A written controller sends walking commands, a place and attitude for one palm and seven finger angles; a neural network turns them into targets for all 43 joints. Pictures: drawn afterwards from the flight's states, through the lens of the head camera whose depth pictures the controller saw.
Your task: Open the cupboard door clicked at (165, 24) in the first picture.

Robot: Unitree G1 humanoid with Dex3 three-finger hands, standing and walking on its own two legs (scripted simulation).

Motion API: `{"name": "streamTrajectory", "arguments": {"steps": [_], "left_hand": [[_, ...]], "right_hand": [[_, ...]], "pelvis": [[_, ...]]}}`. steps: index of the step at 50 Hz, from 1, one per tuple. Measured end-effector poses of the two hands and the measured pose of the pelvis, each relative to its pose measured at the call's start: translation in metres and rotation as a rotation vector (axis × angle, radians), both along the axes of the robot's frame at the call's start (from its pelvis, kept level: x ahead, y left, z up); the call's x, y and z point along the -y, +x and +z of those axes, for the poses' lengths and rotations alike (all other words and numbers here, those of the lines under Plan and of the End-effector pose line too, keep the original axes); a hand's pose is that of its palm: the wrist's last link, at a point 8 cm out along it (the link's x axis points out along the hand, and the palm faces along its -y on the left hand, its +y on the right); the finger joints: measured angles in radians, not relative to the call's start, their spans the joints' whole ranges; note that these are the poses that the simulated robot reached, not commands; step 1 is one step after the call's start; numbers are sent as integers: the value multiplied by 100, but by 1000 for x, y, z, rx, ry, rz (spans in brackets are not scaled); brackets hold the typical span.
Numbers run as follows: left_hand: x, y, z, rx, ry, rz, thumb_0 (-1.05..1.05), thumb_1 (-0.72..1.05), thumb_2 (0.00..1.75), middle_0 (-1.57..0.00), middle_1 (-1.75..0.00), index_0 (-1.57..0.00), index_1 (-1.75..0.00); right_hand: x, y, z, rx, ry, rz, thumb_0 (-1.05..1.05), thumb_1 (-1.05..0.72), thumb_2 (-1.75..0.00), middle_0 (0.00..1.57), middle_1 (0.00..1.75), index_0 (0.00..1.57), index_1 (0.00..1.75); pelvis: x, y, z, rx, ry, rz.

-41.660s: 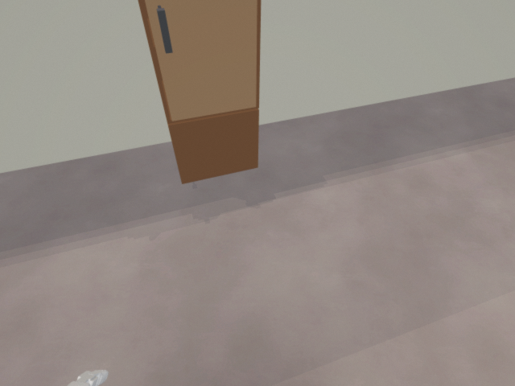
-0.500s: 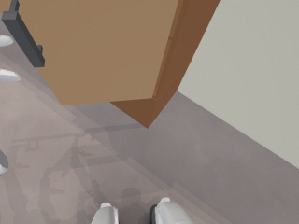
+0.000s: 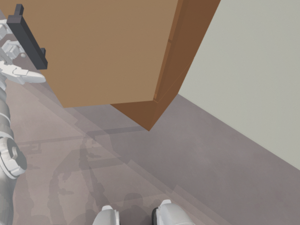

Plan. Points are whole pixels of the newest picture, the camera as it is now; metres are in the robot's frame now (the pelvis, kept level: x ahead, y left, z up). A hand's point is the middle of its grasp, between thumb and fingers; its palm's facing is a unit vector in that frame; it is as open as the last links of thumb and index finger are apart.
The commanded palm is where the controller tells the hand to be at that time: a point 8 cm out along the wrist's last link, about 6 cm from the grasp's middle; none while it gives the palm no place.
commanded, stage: slide the fingers in behind the handle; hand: left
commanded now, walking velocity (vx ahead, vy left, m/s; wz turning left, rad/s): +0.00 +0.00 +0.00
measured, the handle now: (31, 39) +0.56 +0.25 +0.10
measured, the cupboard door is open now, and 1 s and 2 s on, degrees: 44 45 45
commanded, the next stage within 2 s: close the thumb around the handle in 1.06 s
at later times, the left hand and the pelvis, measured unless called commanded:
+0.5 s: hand (37, 56) +0.51 +0.23 +0.10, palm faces +0.04 -1.00 +0.01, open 14.0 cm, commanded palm +0.48 +0.27 +0.10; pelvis +0.00 +0.00 +0.00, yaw +0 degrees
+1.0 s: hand (39, 55) +0.51 +0.22 +0.11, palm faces +0.07 -1.00 +0.00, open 14.0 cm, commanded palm +0.49 +0.26 +0.10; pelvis +0.00 -0.01 +0.00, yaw +1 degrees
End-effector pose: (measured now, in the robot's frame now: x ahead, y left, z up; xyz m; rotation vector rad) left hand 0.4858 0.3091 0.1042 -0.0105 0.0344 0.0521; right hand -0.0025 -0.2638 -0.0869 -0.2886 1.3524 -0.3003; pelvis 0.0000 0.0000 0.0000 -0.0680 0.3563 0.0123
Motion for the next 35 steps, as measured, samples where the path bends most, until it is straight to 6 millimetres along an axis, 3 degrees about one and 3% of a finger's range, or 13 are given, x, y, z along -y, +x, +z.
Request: {"name": "streamTrajectory", "arguments": {"steps": [11, 25, 35], "left_hand": [[5, -2, 6, 16, 4, -16, -1, -50, 30, -30, -120, -30, -120], [31, -2, 0, 16, -2, -9, -1, -50, 30, -30, -120, -30, -120], [35, -3, 2, 13, 13, 23, -1, -50, 30, -28, -120, -29, -120]], "right_hand": [[0, -11, 0, -34, 17, -21, 0, -90, -90, 21, 30, 20, 30], [5, 3, -2, 13, 21, -1, 0, -90, -90, 21, 30, 20, 30], [3, 4, -6, 15, 43, 5, 0, -90, -90, 21, 30, 20, 30]], "pelvis": [[2, 4, 3, 2, 4, -7], [5, 3, 3, 14, 9, 1], [7, 3, 3, 15, 13, 2]]}}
